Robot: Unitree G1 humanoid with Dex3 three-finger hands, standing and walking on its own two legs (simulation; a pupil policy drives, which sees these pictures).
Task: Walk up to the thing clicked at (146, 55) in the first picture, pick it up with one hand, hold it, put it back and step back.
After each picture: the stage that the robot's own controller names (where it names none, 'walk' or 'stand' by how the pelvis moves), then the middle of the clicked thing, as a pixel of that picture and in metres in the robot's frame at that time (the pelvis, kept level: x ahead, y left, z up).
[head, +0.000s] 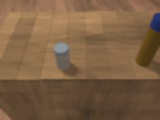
stand; (151, 42) +0.53 -0.29 +0.03
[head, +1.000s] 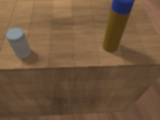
sink last; (116, 26) +0.55 -0.11 +0.06
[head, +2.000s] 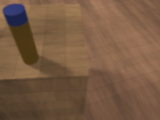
stand; (23, 38) +0.51 +0.24 +0.07
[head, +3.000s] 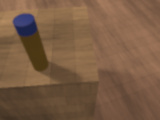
stand; (33, 46) +0.49 +0.21 +0.05
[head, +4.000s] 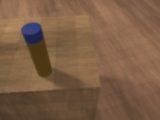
stand; (39, 53) +0.49 +0.19 +0.03
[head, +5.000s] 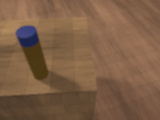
stand; (34, 56) +0.48 +0.21 +0.02
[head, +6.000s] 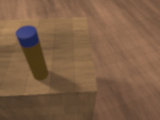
stand; (34, 56) +0.47 +0.21 +0.02
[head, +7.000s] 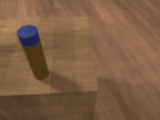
stand; (35, 55) +0.47 +0.21 +0.02
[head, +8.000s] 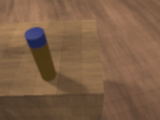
rise first; (42, 57) +0.47 +0.20 +0.03
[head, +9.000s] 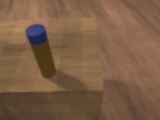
go down; (43, 54) +0.48 +0.20 +0.03
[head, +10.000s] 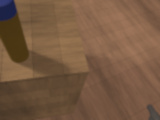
go down; (11, 32) +0.49 +0.19 +0.07
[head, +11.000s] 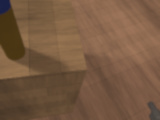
approach; (5, 28) +0.49 +0.20 +0.09
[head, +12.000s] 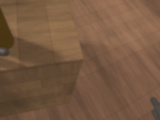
close in; out of the picture +0.50 +0.21 +0.12
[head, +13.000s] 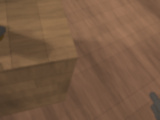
lift; out of the picture +0.53 +0.22 +0.13
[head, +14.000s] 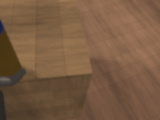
lift; (0, 52) +0.39 +0.22 +0.12
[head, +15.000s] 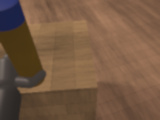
lift; (21, 49) +0.32 +0.17 +0.23
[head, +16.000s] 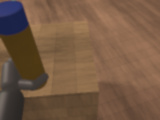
hold; (24, 52) +0.33 +0.16 +0.21
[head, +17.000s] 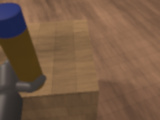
hold; (22, 55) +0.33 +0.17 +0.21
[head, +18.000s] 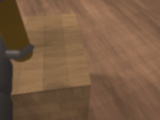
crouch; (10, 23) +0.44 +0.19 +0.22
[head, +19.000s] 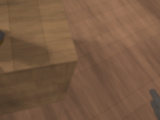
lower; out of the picture +0.51 +0.23 +0.11
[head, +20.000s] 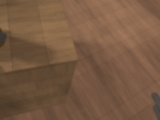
lower; out of the picture +0.51 +0.22 +0.12
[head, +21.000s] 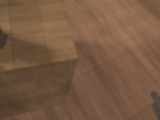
lower; out of the picture +0.51 +0.22 +0.12
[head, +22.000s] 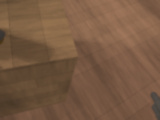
lower; out of the picture +0.52 +0.22 +0.13
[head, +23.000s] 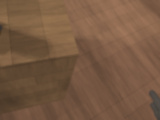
loosen; out of the picture +0.53 +0.22 +0.13
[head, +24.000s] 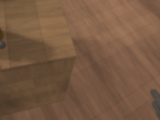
withdraw; out of the picture +0.52 +0.21 +0.13
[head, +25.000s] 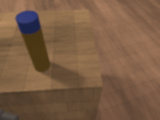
sink last; (35, 45) +0.48 +0.20 +0.08
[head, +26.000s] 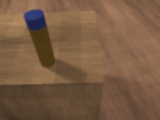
stand; (41, 41) +0.52 +0.20 +0.07
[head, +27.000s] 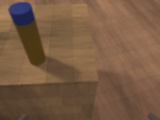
stand; (30, 38) +0.50 +0.21 +0.09
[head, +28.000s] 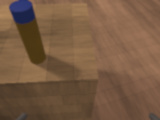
stand; (30, 36) +0.51 +0.21 +0.09
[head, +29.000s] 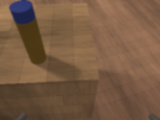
stand; (31, 36) +0.50 +0.21 +0.09
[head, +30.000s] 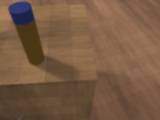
stand; (29, 37) +0.51 +0.20 +0.09
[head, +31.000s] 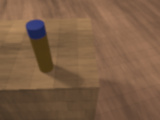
stand; (41, 49) +0.52 +0.20 +0.03
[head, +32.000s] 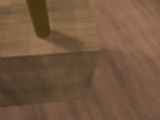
walk; (38, 11) +0.61 +0.17 +0.05
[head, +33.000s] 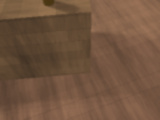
walk; out of the picture +0.92 +0.24 +0.05
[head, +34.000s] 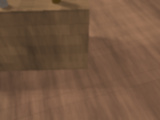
stand; out of the picture +1.16 +0.21 +0.05
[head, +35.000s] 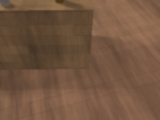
stand; out of the picture +1.14 +0.17 +0.03
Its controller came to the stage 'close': yes
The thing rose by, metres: 0.21
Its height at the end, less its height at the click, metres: +0.00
